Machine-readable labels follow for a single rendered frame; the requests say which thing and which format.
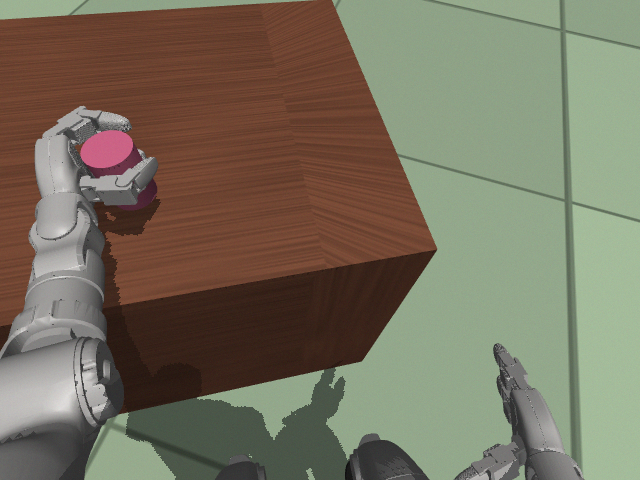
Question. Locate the can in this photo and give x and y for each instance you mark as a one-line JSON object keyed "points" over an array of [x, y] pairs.
{"points": [[112, 152]]}

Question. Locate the right robot hand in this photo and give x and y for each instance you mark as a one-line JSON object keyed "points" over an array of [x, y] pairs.
{"points": [[533, 427]]}

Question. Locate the left robot hand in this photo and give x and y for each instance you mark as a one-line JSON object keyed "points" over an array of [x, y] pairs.
{"points": [[59, 167]]}

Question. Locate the left robot arm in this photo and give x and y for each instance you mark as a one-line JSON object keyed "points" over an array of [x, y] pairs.
{"points": [[58, 380]]}

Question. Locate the right robot arm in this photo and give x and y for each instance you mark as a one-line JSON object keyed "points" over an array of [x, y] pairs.
{"points": [[550, 465]]}

